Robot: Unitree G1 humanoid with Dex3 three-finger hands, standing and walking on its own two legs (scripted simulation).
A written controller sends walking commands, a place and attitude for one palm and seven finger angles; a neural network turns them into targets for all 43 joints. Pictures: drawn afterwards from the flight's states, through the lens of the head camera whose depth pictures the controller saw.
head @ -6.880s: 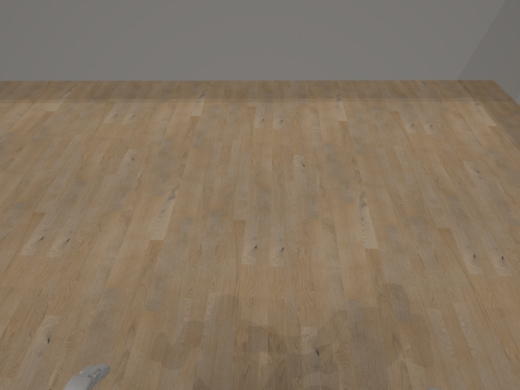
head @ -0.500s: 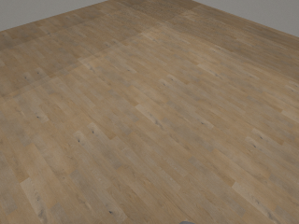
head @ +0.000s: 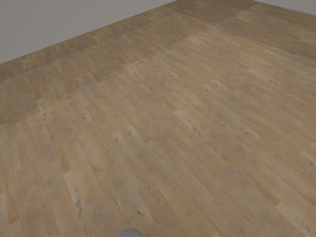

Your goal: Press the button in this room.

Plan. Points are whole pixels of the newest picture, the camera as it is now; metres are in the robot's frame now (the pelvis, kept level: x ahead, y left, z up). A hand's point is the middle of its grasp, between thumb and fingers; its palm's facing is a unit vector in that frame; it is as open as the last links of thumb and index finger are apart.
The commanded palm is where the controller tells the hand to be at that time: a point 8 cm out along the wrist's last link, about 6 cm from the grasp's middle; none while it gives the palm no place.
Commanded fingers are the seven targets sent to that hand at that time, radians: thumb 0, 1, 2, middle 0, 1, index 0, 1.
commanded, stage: turn or walk to find it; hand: left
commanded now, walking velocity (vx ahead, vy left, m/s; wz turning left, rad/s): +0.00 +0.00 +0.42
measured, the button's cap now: out of the picture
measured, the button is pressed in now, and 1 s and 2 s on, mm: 0 0 0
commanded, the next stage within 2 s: none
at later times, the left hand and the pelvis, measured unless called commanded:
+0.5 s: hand out of the picture -0.04 +0.28 -0.17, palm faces +0.26 -0.94 -0.24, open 7.4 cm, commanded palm none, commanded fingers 0.00 0.90 0.90 -0.20 -0.30 -0.20 -0.30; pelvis -0.04 +0.06 +0.00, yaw +11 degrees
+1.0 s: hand out of the picture -0.06 +0.20 -0.15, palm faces +0.43 -0.86 -0.27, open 7.4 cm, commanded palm none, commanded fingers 0.00 0.90 0.90 -0.20 -0.30 -0.20 -0.30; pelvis -0.06 +0.00 +0.00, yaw +25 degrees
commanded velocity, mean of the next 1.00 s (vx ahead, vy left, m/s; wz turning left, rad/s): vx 0.00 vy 0.00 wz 0.42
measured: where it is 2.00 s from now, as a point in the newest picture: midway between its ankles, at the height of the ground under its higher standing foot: outside the picture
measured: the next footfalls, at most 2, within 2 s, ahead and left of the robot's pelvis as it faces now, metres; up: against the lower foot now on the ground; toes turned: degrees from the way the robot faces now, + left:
left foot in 0.26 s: -0.01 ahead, +0.16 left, +0.00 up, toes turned +11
right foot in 0.74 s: +0.02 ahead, -0.07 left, +0.00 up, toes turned +14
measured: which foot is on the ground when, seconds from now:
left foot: up 0.00-0.24, down 0.26-0.74, up 0.76-1.00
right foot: down 0.00-0.26, up 0.28-0.72, down 0.74-1.00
